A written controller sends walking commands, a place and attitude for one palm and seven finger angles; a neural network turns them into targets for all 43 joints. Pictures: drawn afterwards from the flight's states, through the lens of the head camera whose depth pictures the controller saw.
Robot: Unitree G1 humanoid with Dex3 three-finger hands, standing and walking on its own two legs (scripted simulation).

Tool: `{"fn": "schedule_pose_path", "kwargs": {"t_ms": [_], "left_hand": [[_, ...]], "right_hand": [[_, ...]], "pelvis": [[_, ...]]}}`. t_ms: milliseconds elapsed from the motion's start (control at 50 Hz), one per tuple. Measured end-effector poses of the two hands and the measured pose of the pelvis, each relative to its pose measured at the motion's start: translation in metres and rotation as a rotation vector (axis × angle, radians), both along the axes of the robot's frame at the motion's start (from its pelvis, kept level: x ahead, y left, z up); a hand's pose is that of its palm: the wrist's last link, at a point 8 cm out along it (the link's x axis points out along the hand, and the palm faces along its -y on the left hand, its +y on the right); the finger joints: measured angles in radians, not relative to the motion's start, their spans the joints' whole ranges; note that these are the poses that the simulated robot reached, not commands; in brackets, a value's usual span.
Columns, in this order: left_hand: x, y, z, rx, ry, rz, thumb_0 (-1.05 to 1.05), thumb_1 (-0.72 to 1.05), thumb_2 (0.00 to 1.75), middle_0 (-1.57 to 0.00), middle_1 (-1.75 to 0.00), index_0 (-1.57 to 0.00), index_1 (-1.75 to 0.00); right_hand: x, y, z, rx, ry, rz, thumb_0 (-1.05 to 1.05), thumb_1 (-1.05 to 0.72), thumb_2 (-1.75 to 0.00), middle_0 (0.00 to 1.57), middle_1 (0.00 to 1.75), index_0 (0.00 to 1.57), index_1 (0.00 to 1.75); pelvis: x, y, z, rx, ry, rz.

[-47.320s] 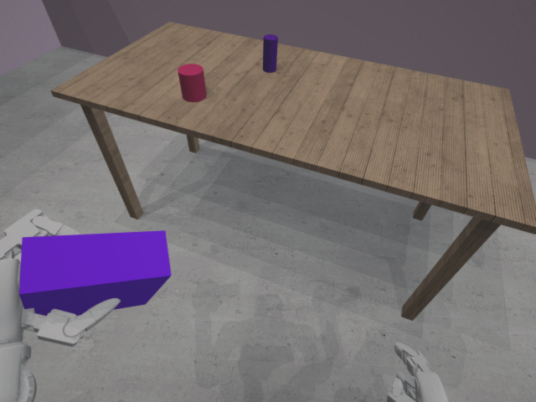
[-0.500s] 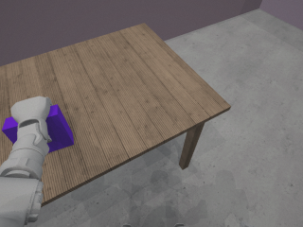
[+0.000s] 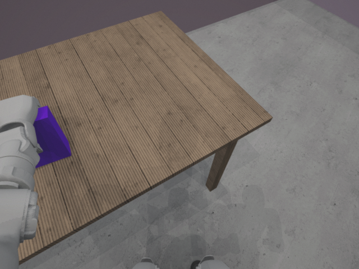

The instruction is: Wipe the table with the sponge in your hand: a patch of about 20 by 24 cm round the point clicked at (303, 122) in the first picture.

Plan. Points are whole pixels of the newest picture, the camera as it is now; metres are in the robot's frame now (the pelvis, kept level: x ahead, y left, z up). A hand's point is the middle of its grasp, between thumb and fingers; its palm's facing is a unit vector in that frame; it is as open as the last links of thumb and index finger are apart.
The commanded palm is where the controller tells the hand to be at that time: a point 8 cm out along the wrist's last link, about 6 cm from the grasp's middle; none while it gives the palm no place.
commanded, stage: wipe forward along the middle lane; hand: left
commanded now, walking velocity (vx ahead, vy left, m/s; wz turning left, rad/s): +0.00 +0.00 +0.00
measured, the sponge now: (34, 147) +0.40 +0.36 -0.01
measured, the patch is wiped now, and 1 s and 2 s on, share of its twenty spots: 1.00 1.00 1.00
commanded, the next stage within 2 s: slide back across to the first lane in 0.14 s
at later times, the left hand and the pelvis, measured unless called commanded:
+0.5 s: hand (19, 120) +0.45 +0.38 +0.04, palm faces -0.12 -0.02 -0.99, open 9.8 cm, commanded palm +0.42 +0.39 +0.08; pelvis +0.01 +0.03 +0.00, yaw -1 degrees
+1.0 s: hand out of the picture +0.43 +0.43 +0.04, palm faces -0.11 -0.03 -0.99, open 9.8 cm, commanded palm +0.40 +0.43 +0.08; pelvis +0.05 +0.05 +0.02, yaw +0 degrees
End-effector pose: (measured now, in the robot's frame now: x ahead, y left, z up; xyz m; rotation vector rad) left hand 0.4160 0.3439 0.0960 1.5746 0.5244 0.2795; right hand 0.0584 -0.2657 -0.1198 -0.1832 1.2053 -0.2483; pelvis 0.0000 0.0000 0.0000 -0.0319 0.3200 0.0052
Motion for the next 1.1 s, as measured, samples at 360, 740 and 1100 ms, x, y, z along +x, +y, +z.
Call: {"fn": "schedule_pose_path", "kwargs": {"t_ms": [360,740,1100], "left_hand": [[0.026,0.022,0.0,-0.002,-0.011,-0.015,0.01,-0.61,1.13,-0.82,-1.31,-0.87,-1.34],[0.015,0.056,0.003,-0.036,-0.044,0.009,0.0,-0.57,1.12,-0.77,-1.38,-0.82,-1.4],[0.0,0.083,0.002,-0.032,-0.042,0.015,-0.01,-0.54,1.11,-0.75,-1.38,-0.8,-1.42]], "right_hand": [[-0.016,0.025,0.004,-0.014,0.071,-0.02,0.01,-0.91,-0.9,0.2,0.3,0.2,0.29],[0.023,0.039,0.022,0.0,0.036,-0.01,0.01,-0.91,-0.9,0.2,0.3,0.2,0.29],[0.083,0.049,0.028,0.005,-0.008,0.05,0.01,-0.91,-0.9,0.2,0.3,0.2,0.29]], "pelvis": [[0.006,0.025,-0.002,-0.015,0.03,-0.005],[0.031,0.041,0.012,-0.016,-0.024,-0.01],[0.051,0.049,0.017,-0.024,-0.041,0.012]]}}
